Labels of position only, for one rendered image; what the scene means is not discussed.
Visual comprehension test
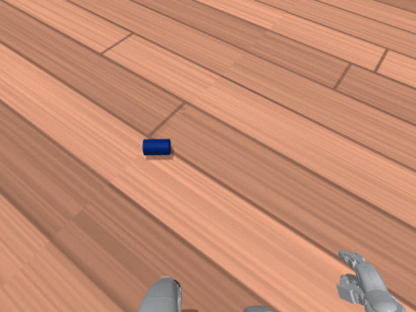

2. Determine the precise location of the can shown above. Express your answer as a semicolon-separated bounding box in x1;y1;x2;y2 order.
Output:
142;139;171;155

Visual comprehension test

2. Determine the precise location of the right robot hand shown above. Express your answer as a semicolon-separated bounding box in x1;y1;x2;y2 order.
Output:
336;250;388;306

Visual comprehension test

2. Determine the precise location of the right robot arm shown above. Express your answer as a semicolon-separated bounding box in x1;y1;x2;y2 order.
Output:
363;289;406;312

